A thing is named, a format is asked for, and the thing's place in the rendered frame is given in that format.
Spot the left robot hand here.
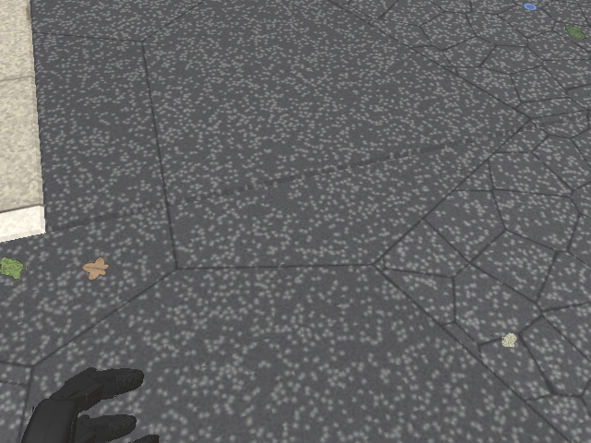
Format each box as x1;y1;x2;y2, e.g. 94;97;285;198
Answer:
20;367;159;443

